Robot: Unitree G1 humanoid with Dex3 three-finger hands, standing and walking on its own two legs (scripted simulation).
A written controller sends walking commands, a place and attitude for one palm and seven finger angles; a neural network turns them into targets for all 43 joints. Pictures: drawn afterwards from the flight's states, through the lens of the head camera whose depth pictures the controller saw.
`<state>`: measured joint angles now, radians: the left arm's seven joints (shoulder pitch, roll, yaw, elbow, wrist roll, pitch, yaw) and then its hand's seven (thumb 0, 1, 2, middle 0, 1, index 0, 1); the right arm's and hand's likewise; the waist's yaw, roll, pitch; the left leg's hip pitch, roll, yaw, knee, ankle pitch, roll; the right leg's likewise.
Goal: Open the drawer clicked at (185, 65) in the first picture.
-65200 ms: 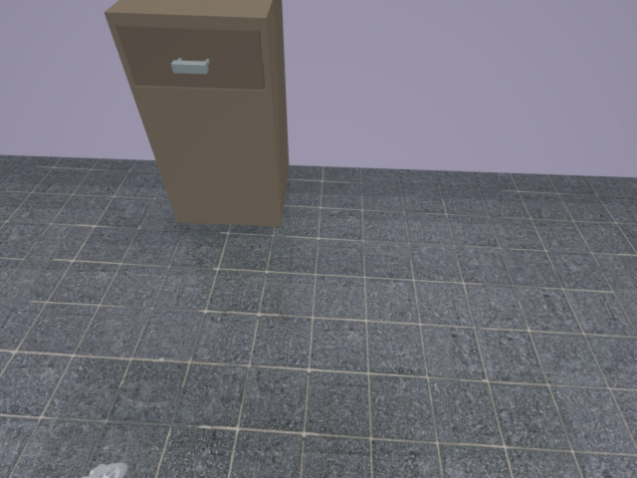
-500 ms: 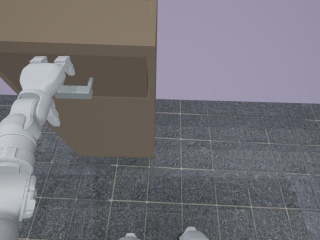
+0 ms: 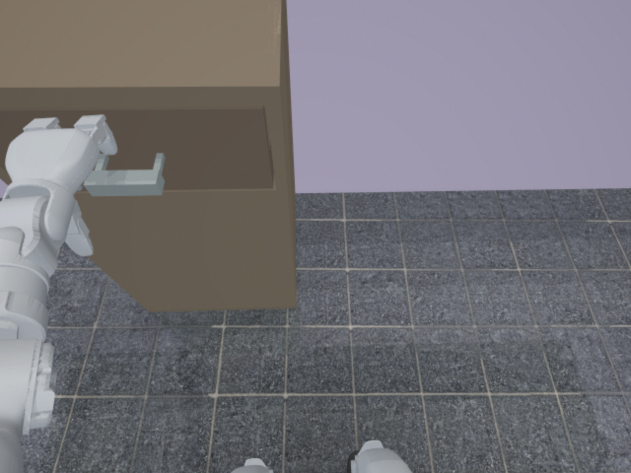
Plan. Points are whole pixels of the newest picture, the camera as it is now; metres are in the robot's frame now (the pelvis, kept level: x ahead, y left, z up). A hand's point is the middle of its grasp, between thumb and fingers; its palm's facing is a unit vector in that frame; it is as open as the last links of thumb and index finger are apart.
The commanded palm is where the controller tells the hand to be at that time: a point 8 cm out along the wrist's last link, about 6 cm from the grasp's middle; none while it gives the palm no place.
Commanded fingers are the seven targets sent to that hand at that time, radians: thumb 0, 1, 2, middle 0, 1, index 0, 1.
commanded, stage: re-aim the fingers above the handle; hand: left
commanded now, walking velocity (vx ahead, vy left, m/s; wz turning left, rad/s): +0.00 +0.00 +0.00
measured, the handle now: (128, 171) +0.54 +0.27 +0.00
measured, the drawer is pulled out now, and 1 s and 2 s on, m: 0.00 0.00 0.00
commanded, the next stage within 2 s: lower the fingers behind the handle in 1.36 s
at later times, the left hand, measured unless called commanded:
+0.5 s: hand (108, 185) +0.48 +0.26 +0.05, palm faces -0.11 -0.01 -0.99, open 13.8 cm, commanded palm +0.46 +0.26 +0.11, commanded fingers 0.00 -0.50 0.30 -0.30 -1.20 -0.30 -1.20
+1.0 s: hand (115, 187) +0.47 +0.25 +0.05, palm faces -0.07 -0.02 -1.00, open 13.8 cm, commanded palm +0.46 +0.26 +0.11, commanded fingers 0.00 -0.50 0.30 -0.30 -1.20 -0.30 -1.20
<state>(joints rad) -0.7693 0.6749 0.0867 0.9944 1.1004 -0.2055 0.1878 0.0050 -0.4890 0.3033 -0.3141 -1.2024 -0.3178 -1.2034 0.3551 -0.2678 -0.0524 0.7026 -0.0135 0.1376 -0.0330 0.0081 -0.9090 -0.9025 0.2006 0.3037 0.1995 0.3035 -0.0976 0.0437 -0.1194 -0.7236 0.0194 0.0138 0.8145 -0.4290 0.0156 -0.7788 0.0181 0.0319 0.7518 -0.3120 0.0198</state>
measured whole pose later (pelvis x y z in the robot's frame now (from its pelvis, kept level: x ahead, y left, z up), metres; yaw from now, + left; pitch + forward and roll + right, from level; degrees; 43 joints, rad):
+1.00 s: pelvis +0.00 +0.00 +0.00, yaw +1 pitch +18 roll -1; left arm -0.79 0.58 -0.01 0.96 1.10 -0.22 0.19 0.00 -0.49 0.30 -0.32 -1.20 -0.32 -1.20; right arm 0.32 -0.26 -0.06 0.69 -0.01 0.11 -0.04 0.01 -0.91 -0.90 0.20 0.30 0.20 0.30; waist -0.10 0.03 -0.12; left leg -0.68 0.01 -0.01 0.79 -0.42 0.01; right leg -0.73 0.01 0.01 0.73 -0.31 0.01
